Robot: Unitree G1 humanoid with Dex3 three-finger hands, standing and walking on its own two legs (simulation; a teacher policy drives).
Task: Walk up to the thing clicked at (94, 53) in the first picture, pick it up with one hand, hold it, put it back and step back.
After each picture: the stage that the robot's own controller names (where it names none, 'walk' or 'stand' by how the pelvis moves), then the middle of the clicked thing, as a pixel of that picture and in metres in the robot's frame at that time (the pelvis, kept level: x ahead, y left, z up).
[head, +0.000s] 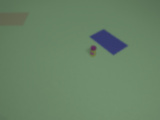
stand; (93, 51) +1.26 -0.07 -0.72
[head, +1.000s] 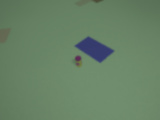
walk; (78, 61) +1.14 +0.17 -0.70
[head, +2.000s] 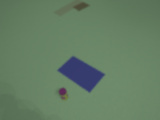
walk; (63, 94) +0.71 +0.27 -0.72
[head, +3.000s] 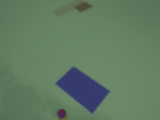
stand; (62, 115) +0.47 +0.21 -0.69
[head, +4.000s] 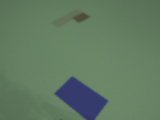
stand; out of the picture +0.45 +0.21 -0.72
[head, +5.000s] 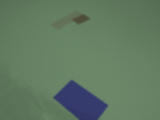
stand; out of the picture +0.41 +0.22 -0.73
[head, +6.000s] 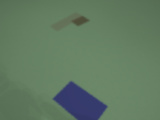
stand; out of the picture +0.41 +0.22 -0.73
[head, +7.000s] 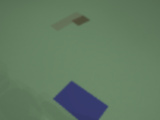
stand; out of the picture +0.41 +0.22 -0.73
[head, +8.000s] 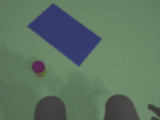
go down; (39, 69) +0.48 +0.22 -0.42
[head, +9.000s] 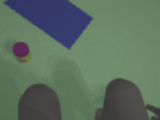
go down; (22, 53) +0.49 +0.25 -0.30
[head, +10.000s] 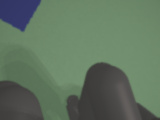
close in; out of the picture +0.47 +0.29 -0.23
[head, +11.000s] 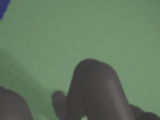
close; out of the picture +0.46 +0.31 -0.23
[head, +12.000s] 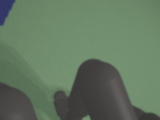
lift; out of the picture +0.44 +0.28 -0.23
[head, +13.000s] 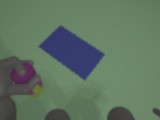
lift; (29, 81) +0.35 +0.20 -0.03
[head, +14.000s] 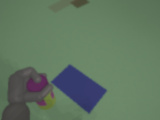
hold; (42, 93) +0.32 +0.17 -0.01
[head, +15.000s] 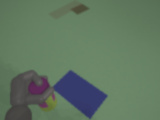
hold; (43, 95) +0.32 +0.17 -0.01
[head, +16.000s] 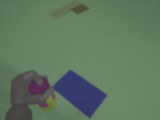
crouch; (43, 95) +0.33 +0.17 -0.01
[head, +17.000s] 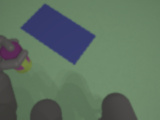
crouch; (17, 58) +0.44 +0.22 -0.10
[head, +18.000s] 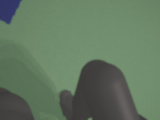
lower; out of the picture +0.44 +0.30 -0.23
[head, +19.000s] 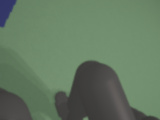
lower; out of the picture +0.44 +0.31 -0.24
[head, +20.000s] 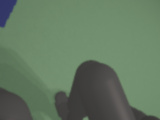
lower; out of the picture +0.44 +0.31 -0.24
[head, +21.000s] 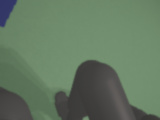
lower; out of the picture +0.44 +0.30 -0.24
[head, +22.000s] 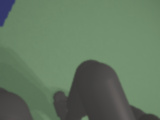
loosen; out of the picture +0.44 +0.30 -0.24
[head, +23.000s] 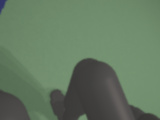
withdraw; out of the picture +0.44 +0.30 -0.23
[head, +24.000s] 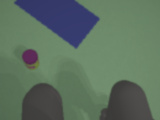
walk; (31, 60) +0.46 +0.24 -0.31
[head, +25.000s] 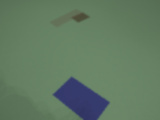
stand; out of the picture +0.39 +0.19 -0.66
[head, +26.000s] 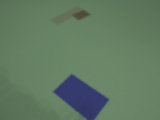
stand; out of the picture +0.40 +0.20 -0.67
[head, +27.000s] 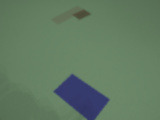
stand; out of the picture +0.40 +0.20 -0.67
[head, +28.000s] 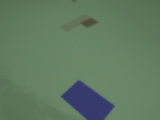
stand; out of the picture +0.41 +0.18 -0.72
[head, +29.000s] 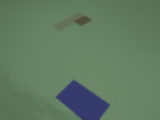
stand; out of the picture +0.39 +0.21 -0.73
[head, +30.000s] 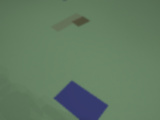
walk; out of the picture +0.38 +0.22 -0.73
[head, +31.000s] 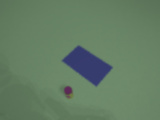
walk; (68, 92) +0.59 +0.18 -0.70
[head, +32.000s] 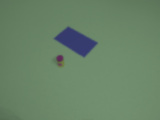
walk; (60, 61) +0.93 +0.24 -0.70
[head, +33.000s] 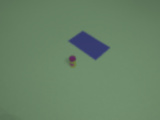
stand; (72, 61) +1.02 +0.17 -0.70
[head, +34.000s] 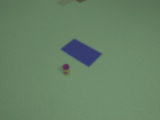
stand; (66, 69) +1.00 +0.18 -0.72
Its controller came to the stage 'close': yes
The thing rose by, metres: 0.70
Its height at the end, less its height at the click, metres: +0.00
